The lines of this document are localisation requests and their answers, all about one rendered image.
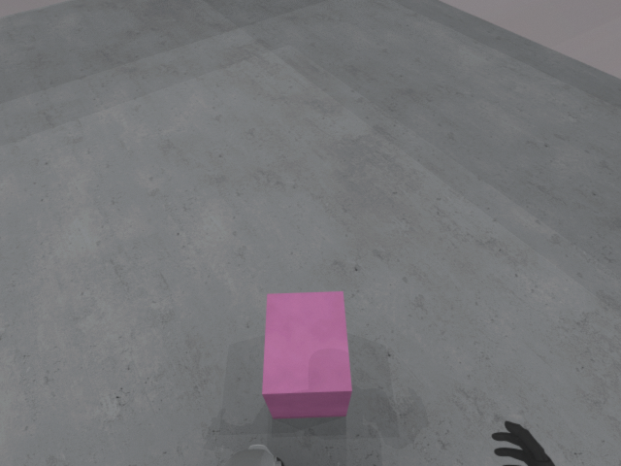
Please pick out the left robot shin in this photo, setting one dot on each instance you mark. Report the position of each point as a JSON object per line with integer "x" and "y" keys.
{"x": 259, "y": 447}

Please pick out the robot right hand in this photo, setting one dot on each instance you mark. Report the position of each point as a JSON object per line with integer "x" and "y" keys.
{"x": 532, "y": 454}

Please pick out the carton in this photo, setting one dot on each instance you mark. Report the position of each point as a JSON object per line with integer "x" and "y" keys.
{"x": 306, "y": 369}

